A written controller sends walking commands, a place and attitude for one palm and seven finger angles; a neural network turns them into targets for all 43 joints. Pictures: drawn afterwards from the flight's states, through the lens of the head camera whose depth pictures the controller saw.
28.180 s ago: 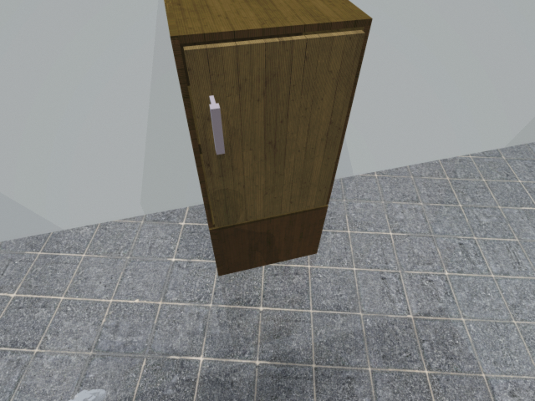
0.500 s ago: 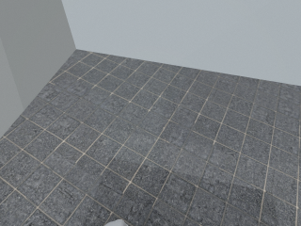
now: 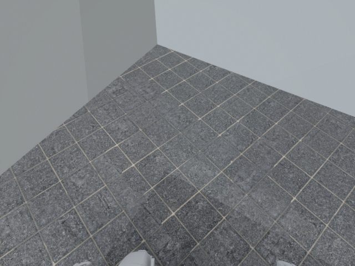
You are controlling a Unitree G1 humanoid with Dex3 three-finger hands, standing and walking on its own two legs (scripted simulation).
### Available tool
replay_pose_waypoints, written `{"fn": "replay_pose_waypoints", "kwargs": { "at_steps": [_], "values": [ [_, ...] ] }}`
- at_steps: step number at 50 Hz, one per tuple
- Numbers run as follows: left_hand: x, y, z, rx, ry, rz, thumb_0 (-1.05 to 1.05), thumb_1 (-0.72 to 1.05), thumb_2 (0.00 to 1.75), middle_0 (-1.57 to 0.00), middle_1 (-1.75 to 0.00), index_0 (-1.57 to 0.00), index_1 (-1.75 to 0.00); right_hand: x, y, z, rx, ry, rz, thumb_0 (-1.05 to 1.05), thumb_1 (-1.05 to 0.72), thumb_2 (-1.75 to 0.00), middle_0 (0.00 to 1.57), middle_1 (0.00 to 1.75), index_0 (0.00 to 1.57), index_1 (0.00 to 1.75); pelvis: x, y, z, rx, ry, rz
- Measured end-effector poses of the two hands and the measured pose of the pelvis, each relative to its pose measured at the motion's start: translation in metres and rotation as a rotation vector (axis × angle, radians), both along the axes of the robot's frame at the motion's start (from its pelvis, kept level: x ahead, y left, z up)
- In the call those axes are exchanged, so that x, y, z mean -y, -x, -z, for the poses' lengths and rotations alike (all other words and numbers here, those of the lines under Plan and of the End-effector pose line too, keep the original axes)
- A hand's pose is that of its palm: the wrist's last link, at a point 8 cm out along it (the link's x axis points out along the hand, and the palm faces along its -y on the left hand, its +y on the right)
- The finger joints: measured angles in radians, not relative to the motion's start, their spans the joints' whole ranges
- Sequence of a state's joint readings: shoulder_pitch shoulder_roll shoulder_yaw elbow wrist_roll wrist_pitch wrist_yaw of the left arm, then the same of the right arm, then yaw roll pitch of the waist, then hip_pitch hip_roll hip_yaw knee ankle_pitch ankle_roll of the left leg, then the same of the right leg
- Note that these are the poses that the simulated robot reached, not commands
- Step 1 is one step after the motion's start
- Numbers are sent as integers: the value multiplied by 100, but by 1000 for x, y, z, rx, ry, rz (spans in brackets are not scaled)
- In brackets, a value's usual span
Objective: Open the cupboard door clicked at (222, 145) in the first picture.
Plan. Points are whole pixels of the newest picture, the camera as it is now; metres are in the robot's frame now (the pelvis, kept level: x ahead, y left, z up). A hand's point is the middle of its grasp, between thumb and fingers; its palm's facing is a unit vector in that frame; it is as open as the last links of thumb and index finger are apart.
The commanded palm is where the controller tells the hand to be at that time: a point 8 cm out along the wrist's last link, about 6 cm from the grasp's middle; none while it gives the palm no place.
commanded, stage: turn to face it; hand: left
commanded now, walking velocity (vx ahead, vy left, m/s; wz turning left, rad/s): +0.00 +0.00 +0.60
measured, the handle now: out of the picture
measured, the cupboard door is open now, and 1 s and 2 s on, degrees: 44 44 44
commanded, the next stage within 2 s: none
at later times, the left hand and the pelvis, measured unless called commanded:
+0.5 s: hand out of the picture +0.07 +0.18 -0.16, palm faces +0.31 -0.90 -0.30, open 7.4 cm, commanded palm none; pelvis +0.04 -0.05 -0.01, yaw +19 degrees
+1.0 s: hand out of the picture +0.02 +0.18 -0.17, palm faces +0.60 -0.76 -0.25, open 7.4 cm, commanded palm none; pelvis +0.07 -0.05 +0.00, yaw +36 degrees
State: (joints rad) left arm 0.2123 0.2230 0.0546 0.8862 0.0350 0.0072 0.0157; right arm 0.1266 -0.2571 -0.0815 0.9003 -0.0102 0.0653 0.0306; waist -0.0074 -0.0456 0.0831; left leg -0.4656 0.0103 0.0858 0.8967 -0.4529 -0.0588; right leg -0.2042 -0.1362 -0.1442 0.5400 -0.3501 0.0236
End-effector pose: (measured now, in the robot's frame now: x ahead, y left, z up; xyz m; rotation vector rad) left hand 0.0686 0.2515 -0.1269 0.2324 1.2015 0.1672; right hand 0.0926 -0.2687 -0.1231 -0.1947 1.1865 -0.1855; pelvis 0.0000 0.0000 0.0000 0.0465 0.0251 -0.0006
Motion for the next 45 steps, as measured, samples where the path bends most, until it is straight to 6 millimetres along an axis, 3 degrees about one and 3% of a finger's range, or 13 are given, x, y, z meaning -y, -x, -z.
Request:
{"fn": "replay_pose_waypoints", "kwargs": {
  "at_steps": [5,7,14,20,23,27,33,38,41,45],
  "values": [
    [-11,32,23,-68,31,-92,1,90,89,-20,-30,-20,-30,-14,-55,2,69,30,-131,1,-90,-90,20,29,19,30,-7,-12,15,-2,27,-68],
    [-17,40,31,-99,27,-122,1,90,89,-20,-30,-20,-30,-20,-68,2,93,38,-163,0,-90,-90,20,29,19,30,-7,-12,19,4,28,-92],
    [-12,26,14,-36,15,-213,1,91,89,-20,-30,-20,-30,-24,-73,1,25,27,-244,0,-90,-90,20,29,20,30,9,-19,7,11,52,-181],
    [9,11,2,57,-27,-254,1,91,89,-20,-30,-20,-30,-7,-85,21,-29,-22,-278,0,-90,-90,20,30,20,30,38,-34,13,0,39,-260],
    [24,16,-2,58,-45,-284,1,91,89,-20,-30,-20,-30,1,-98,27,-44,-33,-296,0,-90,-90,20,29,20,30,48,-38,13,6,28,-302],
    [44,31,-7,20,-23,-340,1,90,89,-20,-30,-20,-30,2,-119,18,-52,-36,-333,1,-90,-90,20,29,20,30,53,-46,3,7,14,-357],
    [63,57,2,-12,38,-438,1,90,89,-20,-30,-20,-30,-22,-154,5,-36,-27,-440,1,-90,-90,20,29,19,30,53,-55,-2,2,6,-438],
    [59,91,27,-41,81,-542,1,90,89,-20,-30,-21,-30,-59,-187,4,43,-4,-558,1,-90,-90,20,29,19,30,40,-55,13,6,37,-507],
    [52,105,34,-82,79,-586,1,90,89,-20,-30,-20,-30,-72,-194,-1,74,9,-604,0,-90,-90,20,29,20,30,39,-54,15,11,37,-539],
    [41,104,23,-58,58,-634,1,91,89,-20,-30,-20,-30,-75,-193,-7,49,28,-641,0,-90,-90,20,29,20,30,40,-58,6,15,54,-585]
  ]
}}
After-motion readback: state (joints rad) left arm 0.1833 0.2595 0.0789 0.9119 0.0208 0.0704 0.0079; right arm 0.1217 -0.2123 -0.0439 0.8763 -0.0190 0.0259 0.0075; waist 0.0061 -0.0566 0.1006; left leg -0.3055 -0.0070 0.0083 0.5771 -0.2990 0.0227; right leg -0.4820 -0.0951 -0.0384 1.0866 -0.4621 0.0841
